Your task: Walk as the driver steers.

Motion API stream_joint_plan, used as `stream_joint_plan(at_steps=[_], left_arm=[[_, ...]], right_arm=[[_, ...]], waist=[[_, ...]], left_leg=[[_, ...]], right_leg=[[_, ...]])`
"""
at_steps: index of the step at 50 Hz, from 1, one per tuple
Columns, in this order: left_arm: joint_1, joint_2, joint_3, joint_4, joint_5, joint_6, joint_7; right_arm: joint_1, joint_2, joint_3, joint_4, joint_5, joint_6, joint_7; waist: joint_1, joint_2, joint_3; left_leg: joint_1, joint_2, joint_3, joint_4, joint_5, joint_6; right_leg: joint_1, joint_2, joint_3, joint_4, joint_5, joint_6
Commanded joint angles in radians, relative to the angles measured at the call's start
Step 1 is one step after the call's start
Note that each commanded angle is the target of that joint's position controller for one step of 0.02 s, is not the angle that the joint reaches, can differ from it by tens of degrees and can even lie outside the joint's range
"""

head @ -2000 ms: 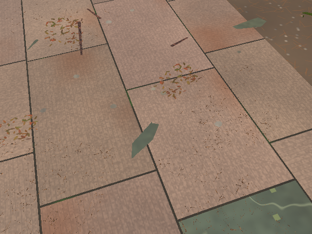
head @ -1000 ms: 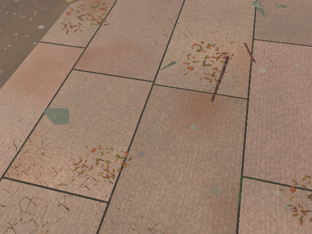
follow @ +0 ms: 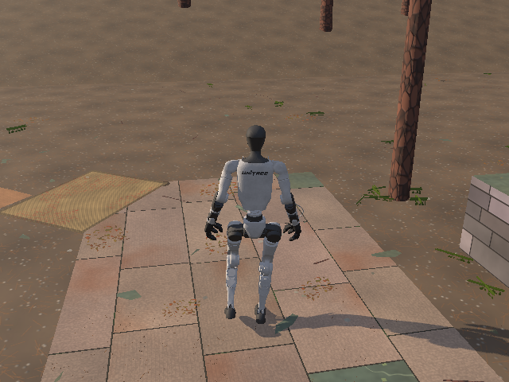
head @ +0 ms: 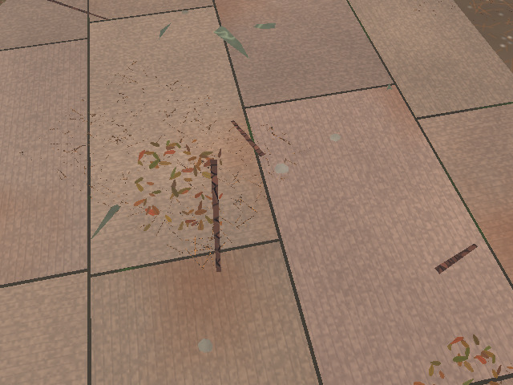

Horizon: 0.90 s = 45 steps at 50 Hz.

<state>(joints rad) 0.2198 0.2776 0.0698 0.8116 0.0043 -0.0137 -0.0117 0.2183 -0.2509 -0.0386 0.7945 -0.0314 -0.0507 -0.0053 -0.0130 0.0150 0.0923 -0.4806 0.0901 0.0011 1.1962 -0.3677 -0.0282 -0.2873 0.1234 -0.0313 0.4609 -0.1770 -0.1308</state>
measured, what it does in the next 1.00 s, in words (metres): walks ahead, turning left: left foot, then right foot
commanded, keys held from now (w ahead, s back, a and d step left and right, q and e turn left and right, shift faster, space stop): e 0.04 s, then q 0.34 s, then w+q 0.62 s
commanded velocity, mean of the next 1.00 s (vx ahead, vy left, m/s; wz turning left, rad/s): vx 0.27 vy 0.00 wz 0.27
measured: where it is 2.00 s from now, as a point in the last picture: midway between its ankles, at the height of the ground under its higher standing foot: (171, 260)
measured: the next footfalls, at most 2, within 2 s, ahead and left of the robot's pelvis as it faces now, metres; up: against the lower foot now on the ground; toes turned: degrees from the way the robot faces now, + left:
left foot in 0.34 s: +0.23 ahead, +0.11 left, +0.00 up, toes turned +0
right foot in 0.78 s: +0.29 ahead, -0.09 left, +0.00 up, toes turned +18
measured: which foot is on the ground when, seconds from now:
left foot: up 0.00-0.32, down 0.34-0.78, up 0.80-1.00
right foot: down 0.00-0.34, up 0.36-0.76, down 0.78-1.00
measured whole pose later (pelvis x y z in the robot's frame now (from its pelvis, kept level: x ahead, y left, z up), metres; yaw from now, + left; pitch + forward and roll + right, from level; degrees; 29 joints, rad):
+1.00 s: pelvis +0.27 +0.02 +0.01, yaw +21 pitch +2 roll +0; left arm 0.37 0.27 0.04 0.83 0.03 -0.08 0.02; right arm 0.19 -0.32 -0.09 0.76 -0.04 0.00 0.07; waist 0.04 0.06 -0.03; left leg -0.62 -0.02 -0.06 1.04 -0.21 0.01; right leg -0.06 0.01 -0.06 0.26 -0.24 -0.02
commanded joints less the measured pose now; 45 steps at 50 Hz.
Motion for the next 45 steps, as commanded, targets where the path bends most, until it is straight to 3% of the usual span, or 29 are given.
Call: stream_joint_plan(at_steps=[1,3,9,13,16,17,18,19,20,21,22,23,24,28,34,36,38,39,40,41,42,43,45], left_arm=[[0.032,0.136,0.031,-0.052,-0.006,-0.029,0.003],[0.054,0.142,0.031,-0.049,-0.001,-0.027,0.006],[0.11,0.077,-0.006,-0.003,0.01,-0.026,0.021],[0.099,0.09,-0.012,0.022,0.025,-0.021,0.035],[0.068,0.127,0.0,0.026,0.008,-0.006,0.055],[0.064,0.141,0.004,0.019,0.003,-0.005,0.061],[0.066,0.128,0.001,-0.02,0.007,-0.01,0.063],[0.108,0.059,-0.01,-0.03,0.002,0.007,0.053],[0.117,0.067,-0.015,-0.01,0.035,0.021,0.047],[0.068,0.077,-0.009,-0.014,0.036,0.025,0.038],[0.022,0.087,-0.006,-0.025,0.034,0.024,0.029],[-0.013,0.096,-0.004,-0.041,0.034,0.024,0.021],[-0.013,0.088,-0.008,-0.041,0.037,0.024,0.013],[-0.046,0.061,-0.019,-0.048,0.033,0.01,0.008],[-0.11,0.073,-0.024,-0.084,0.023,-0.013,0.012],[-0.083,0.074,-0.026,-0.086,0.013,-0.025,0.016],[0.032,0.064,-0.027,-0.058,0.004,-0.038,0.029],[0.114,0.099,-0.016,-0.037,0.007,-0.046,0.043],[0.195,0.191,0.003,-0.029,0.02,-0.052,0.059],[0.161,0.292,0.028,-0.042,0.042,-0.049,0.063],[0.107,0.239,0.023,-0.047,0.044,-0.049,0.06],[0.067,0.169,0.006,-0.058,0.028,-0.054,0.052],[0.049,0.127,-0.006,-0.061,0.018,-0.067,0.043]], right_arm=[[0.12,-0.084,-0.022,-0.033,-0.007,0.032,-0.002],[0.095,-0.076,-0.019,-0.041,-0.003,0.042,-0.001],[-0.017,-0.058,-0.001,-0.043,0.012,0.04,0.005],[-0.027,-0.077,-0.002,-0.028,0.015,0.035,0.0],[0.059,-0.103,-0.016,-0.005,0.008,0.025,-0.001],[0.117,-0.126,-0.023,0.006,0.005,0.014,-0.003],[0.18,-0.208,-0.043,0.005,0.002,0.007,-0.008],[0.17,-0.233,-0.053,0.009,0.027,0.022,-0.004],[0.179,-0.199,-0.051,0.014,0.049,0.031,0.008],[0.12,-0.175,-0.051,0.0,0.039,0.041,0.01],[0.056,-0.139,-0.042,-0.015,0.027,0.055,0.01],[0.028,-0.126,-0.04,-0.022,0.026,0.061,0.007],[0.021,-0.127,-0.042,-0.023,0.021,0.063,0.005],[0.083,-0.177,-0.067,-0.002,0.019,0.049,0.009],[0.093,-0.205,-0.088,-0.01,0.012,0.05,0.019],[0.061,-0.206,-0.093,-0.024,0.01,0.052,0.025],[-0.019,-0.195,-0.094,-0.05,0.011,0.057,0.028],[-0.042,-0.165,-0.088,-0.064,0.013,0.053,0.024],[-0.038,-0.078,-0.065,-0.086,0.023,0.041,0.021],[-0.057,-0.055,-0.052,-0.116,0.022,0.03,0.023],[-0.054,-0.119,-0.059,-0.114,-0.004,0.022,0.028],[-0.034,-0.137,-0.066,-0.093,-0.006,0.019,0.04],[-0.001,-0.129,-0.065,-0.068,-0.012,0.027,0.059]], waist=[[-0.037,-0.021,-0.144],[-0.028,-0.035,-0.156],[0.036,-0.087,-0.138],[0.043,-0.087,-0.104],[-0.003,-0.068,-0.099],[-0.035,-0.018,-0.135],[-0.036,0.104,-0.199],[-0.004,0.253,-0.259],[0.006,0.113,-0.266],[0.01,0.063,-0.17],[0.023,0.03,-0.101],[0.027,0.062,-0.06],[0.027,0.106,-0.058],[-0.002,0.079,-0.108],[-0.032,0.106,-0.111],[-0.012,0.108,-0.108],[0.069,0.077,-0.096],[0.111,0.019,-0.094],[0.128,-0.164,-0.121],[0.106,-0.261,-0.08],[0.052,-0.128,-0.021],[0.029,-0.085,-0.008],[0.018,-0.122,-0.019]], left_leg=[[-0.041,-0.003,-0.009,-0.06,0.037,-0.026],[-0.062,-0.014,0.005,-0.124,0.099,-0.028],[-0.016,-0.021,0.024,-0.405,0.291,0.02],[0.061,-0.066,0.022,-0.522,0.202,0.062],[0.145,-0.108,0.028,-0.684,0.159,0.113],[0.258,-0.07,-0.037,-0.762,0.421,0.141],[0.404,0.109,-0.268,-0.747,0.9,0.221],[0.497,0.292,-0.511,-0.781,1.201,0.412],[0.458,0.269,-0.521,-0.821,0.869,0.414],[0.366,0.207,-0.476,-0.874,0.492,0.385],[0.287,0.145,-0.441,-0.945,0.148,0.337],[0.239,0.098,-0.424,-1.002,-0.065,0.299],[0.222,0.059,-0.408,-1.03,-0.107,0.281],[0.268,0.039,-0.406,-1.034,-0.093,0.284],[0.245,0.028,-0.473,-1.007,-0.185,0.274],[0.179,0.012,-0.486,-0.985,-0.195,0.262],[0.027,-0.044,-0.461,-0.912,-0.219,0.217],[-0.108,-0.099,-0.42,-0.815,-0.259,0.169],[-0.221,-0.189,-0.264,-0.545,-0.261,0.112],[-0.358,-0.263,-0.137,-0.338,-0.162,0.096],[-0.362,-0.146,-0.159,-0.241,-0.063,0.099],[-0.339,-0.127,-0.152,-0.222,0.0,0.089],[-0.3,-0.108,-0.106,-0.165,0.092,0.053]], right_leg=[[0.126,-0.265,0.229,-0.131,0.84,-0.147],[0.134,-0.247,0.203,-0.13,0.858,-0.127],[0.211,-0.245,0.127,-0.155,0.817,-0.031],[0.257,-0.293,0.112,-0.107,0.819,-0.033],[0.297,-0.297,0.11,0.07,0.852,-0.023],[0.251,-0.255,0.081,0.196,0.743,0.01],[0.106,-0.145,0.022,0.437,0.353,0.052],[-0.114,0.031,-0.005,0.651,-0.433,0.092],[-0.14,-0.035,0.093,0.726,-0.469,0.092],[-0.188,-0.065,0.104,0.739,-0.405,0.099],[-0.217,-0.102,0.107,0.668,-0.335,0.104],[-0.219,-0.121,0.095,0.591,-0.288,0.112],[-0.197,-0.115,0.071,0.552,-0.246,0.128],[-0.185,-0.112,0.057,0.403,-0.204,0.175],[-0.153,-0.104,0.058,0.246,-0.203,0.176],[-0.058,-0.086,0.057,0.161,-0.212,0.157],[0.169,-0.069,0.04,-0.038,-0.122,0.129],[0.325,-0.113,0.082,-0.113,-0.135,0.113],[0.419,-0.35,0.328,-0.253,-0.384,0.077],[0.368,-0.539,0.686,-0.384,-0.629,-0.005],[0.292,-0.545,0.66,-0.363,-0.623,-0.042],[0.268,-0.486,0.558,-0.352,-0.544,-0.029],[0.267,-0.387,0.342,-0.354,-0.299,0.006]])
Over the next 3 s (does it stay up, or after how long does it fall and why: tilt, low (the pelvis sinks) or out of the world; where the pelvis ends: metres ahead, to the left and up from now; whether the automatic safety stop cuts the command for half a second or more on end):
stays up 1.29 0.24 0.01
